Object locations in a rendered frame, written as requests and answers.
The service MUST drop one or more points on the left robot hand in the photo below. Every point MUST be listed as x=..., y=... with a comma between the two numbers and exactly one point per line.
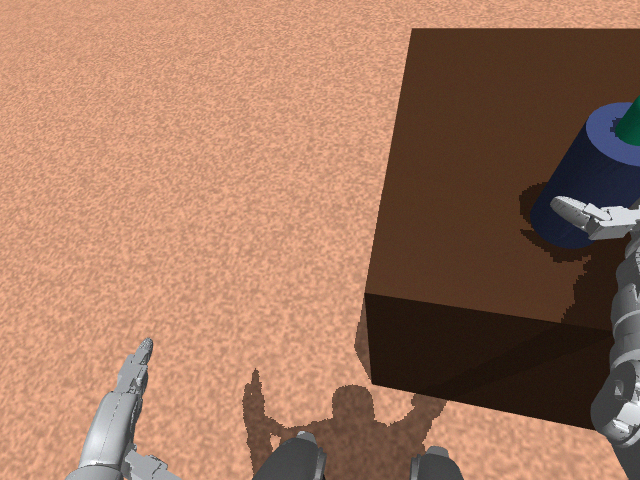
x=109, y=441

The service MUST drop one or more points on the right robot hand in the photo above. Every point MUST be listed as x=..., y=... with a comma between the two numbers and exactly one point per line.
x=606, y=222

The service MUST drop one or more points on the right robot arm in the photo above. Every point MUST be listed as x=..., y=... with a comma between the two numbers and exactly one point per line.
x=615, y=412

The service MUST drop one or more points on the bottle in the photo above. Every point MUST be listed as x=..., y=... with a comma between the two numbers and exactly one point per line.
x=601, y=167

